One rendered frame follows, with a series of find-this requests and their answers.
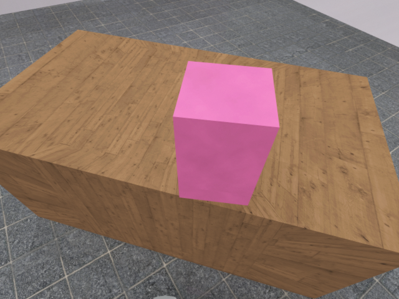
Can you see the pedestal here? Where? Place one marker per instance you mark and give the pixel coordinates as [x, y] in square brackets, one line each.
[87, 140]

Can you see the carton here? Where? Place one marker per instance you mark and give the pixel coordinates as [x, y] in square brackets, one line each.
[225, 122]

